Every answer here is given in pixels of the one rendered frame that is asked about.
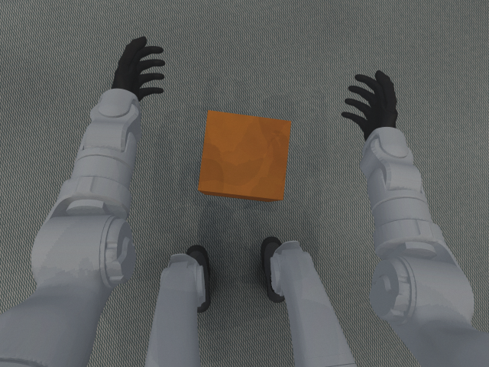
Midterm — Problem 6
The carton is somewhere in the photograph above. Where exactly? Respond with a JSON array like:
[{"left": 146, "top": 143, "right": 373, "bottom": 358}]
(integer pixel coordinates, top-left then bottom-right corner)
[{"left": 198, "top": 110, "right": 291, "bottom": 202}]

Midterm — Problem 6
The left robot upper arm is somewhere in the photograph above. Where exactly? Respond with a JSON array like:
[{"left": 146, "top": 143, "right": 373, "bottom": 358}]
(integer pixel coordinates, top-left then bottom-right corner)
[{"left": 0, "top": 215, "right": 136, "bottom": 367}]

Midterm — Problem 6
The robot right hand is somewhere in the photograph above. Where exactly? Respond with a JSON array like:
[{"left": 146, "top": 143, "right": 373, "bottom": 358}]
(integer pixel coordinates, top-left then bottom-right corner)
[{"left": 342, "top": 70, "right": 398, "bottom": 141}]

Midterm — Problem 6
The right robot thigh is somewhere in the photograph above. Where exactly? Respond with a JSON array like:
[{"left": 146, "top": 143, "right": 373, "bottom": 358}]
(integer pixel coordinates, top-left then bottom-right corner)
[{"left": 270, "top": 248, "right": 357, "bottom": 367}]

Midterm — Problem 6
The robot left forearm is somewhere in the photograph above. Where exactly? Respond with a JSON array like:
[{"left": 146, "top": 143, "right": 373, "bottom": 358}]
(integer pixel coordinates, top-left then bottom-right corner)
[{"left": 31, "top": 89, "right": 142, "bottom": 283}]

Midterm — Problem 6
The right robot upper arm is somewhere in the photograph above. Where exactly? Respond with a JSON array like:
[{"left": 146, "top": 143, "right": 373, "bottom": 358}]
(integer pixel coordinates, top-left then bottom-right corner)
[{"left": 369, "top": 255, "right": 489, "bottom": 367}]

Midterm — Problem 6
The robot left hand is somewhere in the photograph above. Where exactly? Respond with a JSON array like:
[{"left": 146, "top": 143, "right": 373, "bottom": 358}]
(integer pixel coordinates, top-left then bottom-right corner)
[{"left": 112, "top": 36, "right": 165, "bottom": 102}]

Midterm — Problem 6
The robot right forearm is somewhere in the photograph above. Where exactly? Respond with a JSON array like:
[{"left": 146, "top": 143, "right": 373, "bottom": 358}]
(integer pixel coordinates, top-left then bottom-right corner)
[{"left": 360, "top": 127, "right": 474, "bottom": 316}]

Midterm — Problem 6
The left robot foot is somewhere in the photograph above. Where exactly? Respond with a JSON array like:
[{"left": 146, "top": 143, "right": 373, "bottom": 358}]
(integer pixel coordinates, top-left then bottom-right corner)
[{"left": 186, "top": 245, "right": 210, "bottom": 313}]

